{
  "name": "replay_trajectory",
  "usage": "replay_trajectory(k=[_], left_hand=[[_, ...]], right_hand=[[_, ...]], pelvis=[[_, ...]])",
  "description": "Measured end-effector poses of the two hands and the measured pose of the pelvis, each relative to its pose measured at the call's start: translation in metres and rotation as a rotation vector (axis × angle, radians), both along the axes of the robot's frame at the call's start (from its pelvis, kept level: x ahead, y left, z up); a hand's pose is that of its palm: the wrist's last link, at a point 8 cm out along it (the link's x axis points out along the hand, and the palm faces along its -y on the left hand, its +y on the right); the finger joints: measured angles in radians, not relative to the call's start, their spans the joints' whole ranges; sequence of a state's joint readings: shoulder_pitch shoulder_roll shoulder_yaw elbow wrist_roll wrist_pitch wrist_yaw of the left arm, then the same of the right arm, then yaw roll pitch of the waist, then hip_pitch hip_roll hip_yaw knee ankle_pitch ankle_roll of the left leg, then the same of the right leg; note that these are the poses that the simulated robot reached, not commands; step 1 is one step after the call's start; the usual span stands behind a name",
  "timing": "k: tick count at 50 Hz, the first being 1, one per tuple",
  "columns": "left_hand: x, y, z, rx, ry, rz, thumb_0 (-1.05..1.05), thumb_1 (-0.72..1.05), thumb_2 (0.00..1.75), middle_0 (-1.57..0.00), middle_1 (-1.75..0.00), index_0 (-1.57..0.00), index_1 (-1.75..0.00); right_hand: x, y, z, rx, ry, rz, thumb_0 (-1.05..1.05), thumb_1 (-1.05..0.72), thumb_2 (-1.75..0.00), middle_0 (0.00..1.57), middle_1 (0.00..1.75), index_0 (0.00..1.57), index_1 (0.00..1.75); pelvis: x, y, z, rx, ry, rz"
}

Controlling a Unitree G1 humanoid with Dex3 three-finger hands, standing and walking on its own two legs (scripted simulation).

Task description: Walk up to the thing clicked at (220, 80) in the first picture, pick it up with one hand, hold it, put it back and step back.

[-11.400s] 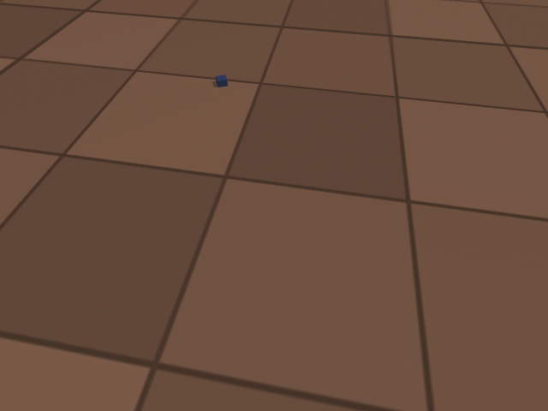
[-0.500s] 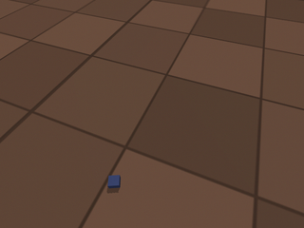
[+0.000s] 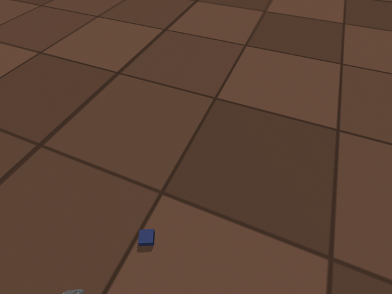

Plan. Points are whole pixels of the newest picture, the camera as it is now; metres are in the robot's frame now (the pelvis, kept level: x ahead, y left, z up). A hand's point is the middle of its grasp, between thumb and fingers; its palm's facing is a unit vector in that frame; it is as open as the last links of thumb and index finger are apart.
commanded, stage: stand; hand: left
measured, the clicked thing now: (146, 237) +0.47 +0.28 -0.76
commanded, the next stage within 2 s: walk up in 0.86 s
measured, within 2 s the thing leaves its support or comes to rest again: neither
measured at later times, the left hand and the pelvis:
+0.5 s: hand out of the picture +0.07 +0.26 -0.15, palm faces -0.03 -0.94 -0.35, open 7.4 cm; pelvis +0.00 +0.00 +0.00, yaw +0 degrees
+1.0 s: hand out of the picture +0.07 +0.28 -0.15, palm faces +0.02 -0.93 -0.37, open 7.4 cm; pelvis +0.01 +0.02 +0.00, yaw +2 degrees
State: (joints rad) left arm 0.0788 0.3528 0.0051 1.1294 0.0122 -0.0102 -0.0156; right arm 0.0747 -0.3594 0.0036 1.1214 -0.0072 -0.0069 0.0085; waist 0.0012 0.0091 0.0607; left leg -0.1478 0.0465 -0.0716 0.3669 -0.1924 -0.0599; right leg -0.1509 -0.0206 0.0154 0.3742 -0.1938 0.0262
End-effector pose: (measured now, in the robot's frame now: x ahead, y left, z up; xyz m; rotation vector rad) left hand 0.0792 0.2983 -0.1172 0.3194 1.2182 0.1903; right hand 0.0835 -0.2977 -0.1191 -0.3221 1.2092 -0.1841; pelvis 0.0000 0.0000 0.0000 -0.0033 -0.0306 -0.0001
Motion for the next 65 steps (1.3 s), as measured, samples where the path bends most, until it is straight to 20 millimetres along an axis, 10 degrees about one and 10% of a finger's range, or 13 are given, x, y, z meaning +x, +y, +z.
replay_trajectory(k=[45, 65], left_hand=[[-0.020, 0.006, 0.000, 0.011, 0.023, 0.014, 0.01, 0.91, 0.90, -0.20, -0.30, -0.20, -0.30], [0.022, 0.079, -0.007, 0.053, 0.037, 0.031, 0.01, 0.91, 0.90, -0.20, -0.30, -0.20, -0.30]], right_hand=[[-0.025, 0.000, -0.004, 0.003, 0.054, -0.017, 0.00, -0.90, -0.90, 0.21, 0.30, 0.21, 0.30], [0.021, 0.061, -0.004, -0.010, 0.049, -0.005, 0.01, -0.90, -0.90, 0.21, 0.30, 0.21, 0.30]], pelvis=[[-0.002, 0.003, -0.001, -0.002, -0.004, 0.005], [0.051, 0.060, -0.008, 0.004, 0.003, 0.028]])
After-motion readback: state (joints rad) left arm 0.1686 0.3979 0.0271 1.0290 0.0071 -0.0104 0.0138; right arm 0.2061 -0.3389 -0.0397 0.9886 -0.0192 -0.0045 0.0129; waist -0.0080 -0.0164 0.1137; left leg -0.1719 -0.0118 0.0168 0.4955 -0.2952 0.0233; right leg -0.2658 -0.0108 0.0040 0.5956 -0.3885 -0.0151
